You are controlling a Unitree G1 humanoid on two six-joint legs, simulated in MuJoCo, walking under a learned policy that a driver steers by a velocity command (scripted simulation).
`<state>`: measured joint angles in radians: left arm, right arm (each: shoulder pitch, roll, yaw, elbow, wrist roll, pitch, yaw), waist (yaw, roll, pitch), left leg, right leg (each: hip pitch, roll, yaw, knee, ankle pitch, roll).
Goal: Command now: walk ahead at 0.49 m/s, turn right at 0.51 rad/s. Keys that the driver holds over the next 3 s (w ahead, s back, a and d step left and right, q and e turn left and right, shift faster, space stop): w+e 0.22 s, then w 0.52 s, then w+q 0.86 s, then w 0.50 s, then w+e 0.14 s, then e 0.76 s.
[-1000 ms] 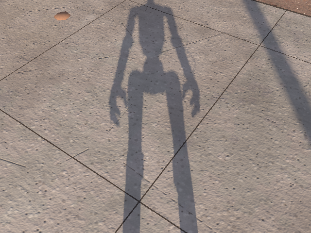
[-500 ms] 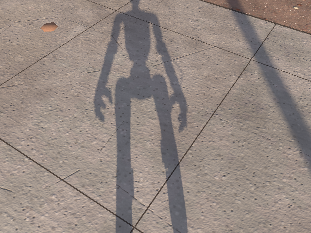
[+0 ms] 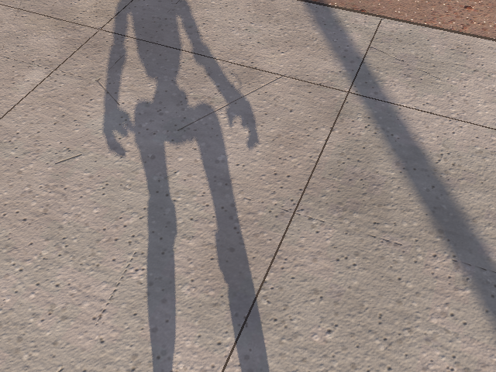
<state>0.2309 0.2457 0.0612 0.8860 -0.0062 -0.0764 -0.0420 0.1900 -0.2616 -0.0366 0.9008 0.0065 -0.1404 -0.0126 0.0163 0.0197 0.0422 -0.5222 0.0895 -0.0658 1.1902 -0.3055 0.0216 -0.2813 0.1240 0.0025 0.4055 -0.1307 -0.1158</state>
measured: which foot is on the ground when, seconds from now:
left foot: up 0.00-0.30, down 0.32-0.84, up 0.86-1.00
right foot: down 0.00-0.34, up 0.36-0.80, down 0.82-1.00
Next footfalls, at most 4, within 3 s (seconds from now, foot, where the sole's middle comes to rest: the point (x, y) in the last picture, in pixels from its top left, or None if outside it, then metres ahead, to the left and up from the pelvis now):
0.32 left None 0.38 0.13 -0.77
0.82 right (332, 329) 0.60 -0.18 -0.77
1.36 left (254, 233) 0.91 0.04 -0.77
1.84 right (296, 161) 1.22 -0.11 -0.77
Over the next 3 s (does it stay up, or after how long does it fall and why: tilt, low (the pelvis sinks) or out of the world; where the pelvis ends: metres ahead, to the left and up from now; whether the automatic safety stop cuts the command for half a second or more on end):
stays up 1.37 0.03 0.00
